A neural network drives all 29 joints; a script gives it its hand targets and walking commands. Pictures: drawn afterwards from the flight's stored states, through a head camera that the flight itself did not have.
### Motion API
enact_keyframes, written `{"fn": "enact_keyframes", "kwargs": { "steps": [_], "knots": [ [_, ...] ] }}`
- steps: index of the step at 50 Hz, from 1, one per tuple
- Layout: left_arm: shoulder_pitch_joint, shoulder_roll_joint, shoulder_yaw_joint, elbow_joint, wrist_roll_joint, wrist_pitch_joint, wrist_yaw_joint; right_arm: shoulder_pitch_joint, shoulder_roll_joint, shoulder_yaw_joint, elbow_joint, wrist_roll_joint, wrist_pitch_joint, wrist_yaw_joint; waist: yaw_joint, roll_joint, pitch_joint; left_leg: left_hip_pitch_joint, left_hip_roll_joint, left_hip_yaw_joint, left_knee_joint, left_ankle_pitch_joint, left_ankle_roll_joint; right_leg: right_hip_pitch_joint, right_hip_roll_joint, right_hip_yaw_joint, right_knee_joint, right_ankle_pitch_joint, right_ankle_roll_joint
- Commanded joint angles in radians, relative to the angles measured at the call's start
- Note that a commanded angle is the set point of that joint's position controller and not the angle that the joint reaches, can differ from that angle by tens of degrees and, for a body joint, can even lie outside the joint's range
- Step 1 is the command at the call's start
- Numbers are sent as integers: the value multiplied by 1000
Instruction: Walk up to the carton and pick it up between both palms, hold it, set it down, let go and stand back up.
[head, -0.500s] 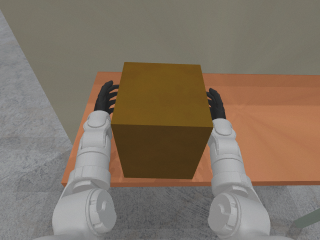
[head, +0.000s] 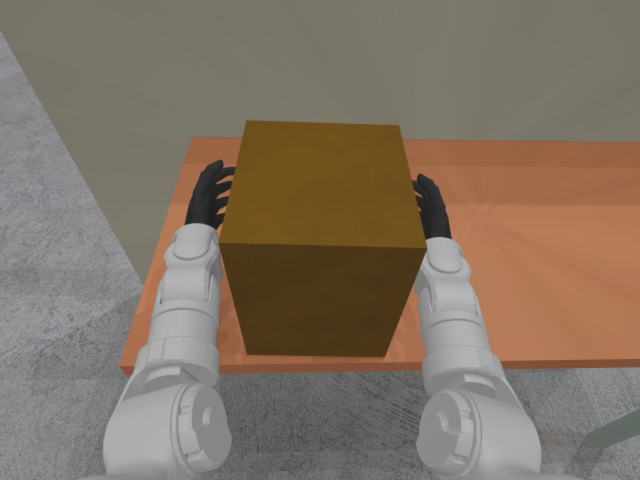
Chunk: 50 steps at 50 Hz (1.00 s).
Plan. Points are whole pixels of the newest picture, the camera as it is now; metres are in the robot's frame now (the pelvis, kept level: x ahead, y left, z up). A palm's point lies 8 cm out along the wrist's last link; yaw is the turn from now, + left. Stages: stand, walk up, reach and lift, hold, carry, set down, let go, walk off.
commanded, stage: set down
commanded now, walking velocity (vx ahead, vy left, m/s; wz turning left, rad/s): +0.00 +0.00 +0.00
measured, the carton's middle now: (319, 245) +0.43 -0.04 +0.06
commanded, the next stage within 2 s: none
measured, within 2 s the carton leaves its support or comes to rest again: neither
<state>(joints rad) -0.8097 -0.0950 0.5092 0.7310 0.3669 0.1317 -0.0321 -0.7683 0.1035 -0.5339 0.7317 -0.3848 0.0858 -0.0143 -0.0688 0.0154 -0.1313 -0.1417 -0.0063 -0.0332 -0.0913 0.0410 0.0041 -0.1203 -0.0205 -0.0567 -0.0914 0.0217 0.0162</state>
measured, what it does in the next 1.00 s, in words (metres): stands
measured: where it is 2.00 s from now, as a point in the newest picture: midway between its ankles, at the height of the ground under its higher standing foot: outside the picture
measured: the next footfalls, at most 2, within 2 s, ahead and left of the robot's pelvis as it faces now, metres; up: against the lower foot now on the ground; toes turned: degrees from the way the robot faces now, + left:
none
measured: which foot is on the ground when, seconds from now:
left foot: down 0.00-1.00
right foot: down 0.00-1.00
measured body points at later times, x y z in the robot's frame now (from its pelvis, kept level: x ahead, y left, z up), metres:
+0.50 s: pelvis -0.01 +0.00 +0.00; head +0.04 +0.00 +0.45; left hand +0.46 +0.13 +0.11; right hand +0.42 -0.19 +0.09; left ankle -0.02 +0.12 -0.75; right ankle -0.04 -0.12 -0.75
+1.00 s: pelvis -0.02 +0.00 +0.00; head +0.00 +0.00 +0.45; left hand +0.45 +0.16 +0.18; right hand +0.42 -0.23 +0.16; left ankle -0.02 +0.12 -0.75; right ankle -0.04 -0.12 -0.75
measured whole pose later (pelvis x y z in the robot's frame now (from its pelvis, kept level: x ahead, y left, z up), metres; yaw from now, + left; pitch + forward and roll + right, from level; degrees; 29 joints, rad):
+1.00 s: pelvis -0.02 +0.00 +0.00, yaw -3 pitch +9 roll +0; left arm -1.00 0.34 0.07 0.84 -0.23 0.45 0.08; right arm -0.97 -0.31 0.02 0.91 0.30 0.33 -0.14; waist -0.04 0.01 -0.12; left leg -0.25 0.02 0.01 0.17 -0.08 -0.01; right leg -0.23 0.00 -0.01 0.13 -0.06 0.01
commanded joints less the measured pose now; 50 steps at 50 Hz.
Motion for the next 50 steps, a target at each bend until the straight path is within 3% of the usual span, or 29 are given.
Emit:
{"fn": "enact_keyframes", "kwargs": {
  "steps": [1,9,12,15,19,25,28,34,39,43,50],
  "knots": [
    [-349,-261,-225,46,-24,9,-95,-380,238,214,35,13,-3,90,-11,6,-360,105,-38,25,-11,253,6,236,76,1,30,402,28],
    [-423,34,-195,88,-114,-7,-18,-403,-11,193,92,97,-19,15,-2,-9,-360,80,-47,40,41,180,-4,215,71,10,84,343,30],
    [-487,186,-215,107,-190,-18,43,-439,-133,242,118,192,-24,-52,10,-20,-387,62,-47,45,85,149,-4,209,64,25,130,324,26],
    [-551,294,-246,110,-278,-13,108,-494,-235,339,117,336,-22,-130,33,-3,-448,67,-48,49,157,159,-7,206,59,52,189,330,9],
    [-566,343,-276,106,-357,13,149,-544,-332,403,73,456,-12,-177,51,23,-527,113,-41,43,245,216,-35,167,62,64,233,306,-16],
    [-523,372,-351,113,-443,51,143,-504,-451,412,101,495,14,-166,13,18,-552,239,-30,22,337,341,-83,18,85,45,223,284,-20],
    [-515,400,-373,104,-480,54,125,-501,-461,447,112,539,18,-146,13,-2,-523,208,-33,17,348,354,-78,23,82,49,239,335,-6],
    [-537,483,-396,49,-542,65,105,-540,-464,546,69,650,37,-107,51,-32,-517,127,-40,20,328,306,-44,107,64,67,294,418,22],
    [-577,548,-407,-40,-581,147,114,-602,-516,555,-22,686,101,-108,49,-27,-594,156,-43,19,332,296,-27,132,53,76,317,437,30],
    [-596,581,-401,-55,-588,240,114,-626,-541,534,-14,681,174,-126,39,-15,-552,172,-47,19,340,259,-21,101,50,78,306,386,31],
    [-659,585,-426,-13,-610,346,102,-674,-571,503,74,676,274,-134,12,-9,-397,174,-35,13,342,134,-28,-15,59,62,259,162,25]
  ]
}}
